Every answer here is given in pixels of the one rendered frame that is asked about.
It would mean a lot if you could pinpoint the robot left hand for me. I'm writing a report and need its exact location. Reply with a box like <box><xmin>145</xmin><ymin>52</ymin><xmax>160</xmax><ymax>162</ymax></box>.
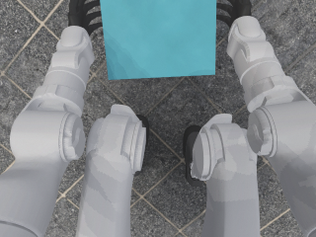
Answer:
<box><xmin>67</xmin><ymin>0</ymin><xmax>103</xmax><ymax>37</ymax></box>

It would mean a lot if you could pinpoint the robot left shin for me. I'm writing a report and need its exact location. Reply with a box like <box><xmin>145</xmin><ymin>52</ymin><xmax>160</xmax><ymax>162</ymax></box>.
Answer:
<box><xmin>86</xmin><ymin>104</ymin><xmax>139</xmax><ymax>172</ymax></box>

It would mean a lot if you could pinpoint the robot left forearm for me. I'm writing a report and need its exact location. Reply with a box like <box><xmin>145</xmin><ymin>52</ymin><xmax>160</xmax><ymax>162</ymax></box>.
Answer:
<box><xmin>10</xmin><ymin>26</ymin><xmax>95</xmax><ymax>155</ymax></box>

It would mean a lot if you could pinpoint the right robot upper arm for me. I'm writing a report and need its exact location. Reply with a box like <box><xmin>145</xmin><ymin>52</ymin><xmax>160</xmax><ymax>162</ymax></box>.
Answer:
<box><xmin>246</xmin><ymin>100</ymin><xmax>316</xmax><ymax>237</ymax></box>

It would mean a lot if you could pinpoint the carton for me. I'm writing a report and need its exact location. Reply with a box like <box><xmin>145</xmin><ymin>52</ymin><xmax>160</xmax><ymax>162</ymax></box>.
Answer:
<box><xmin>100</xmin><ymin>0</ymin><xmax>217</xmax><ymax>80</ymax></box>

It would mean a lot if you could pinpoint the right robot foot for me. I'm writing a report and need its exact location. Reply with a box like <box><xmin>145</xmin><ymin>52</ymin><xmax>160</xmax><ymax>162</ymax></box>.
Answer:
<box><xmin>183</xmin><ymin>124</ymin><xmax>203</xmax><ymax>187</ymax></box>

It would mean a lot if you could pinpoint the robot right hand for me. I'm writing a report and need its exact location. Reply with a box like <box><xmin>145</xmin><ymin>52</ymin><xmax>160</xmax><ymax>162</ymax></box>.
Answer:
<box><xmin>216</xmin><ymin>0</ymin><xmax>252</xmax><ymax>30</ymax></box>

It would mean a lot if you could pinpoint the robot right forearm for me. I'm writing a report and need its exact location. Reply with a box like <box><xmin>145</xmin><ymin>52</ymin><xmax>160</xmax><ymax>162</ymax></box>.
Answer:
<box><xmin>226</xmin><ymin>16</ymin><xmax>316</xmax><ymax>113</ymax></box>

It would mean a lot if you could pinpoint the left robot upper arm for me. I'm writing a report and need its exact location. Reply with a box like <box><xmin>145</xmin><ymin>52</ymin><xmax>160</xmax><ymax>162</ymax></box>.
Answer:
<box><xmin>0</xmin><ymin>110</ymin><xmax>86</xmax><ymax>237</ymax></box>

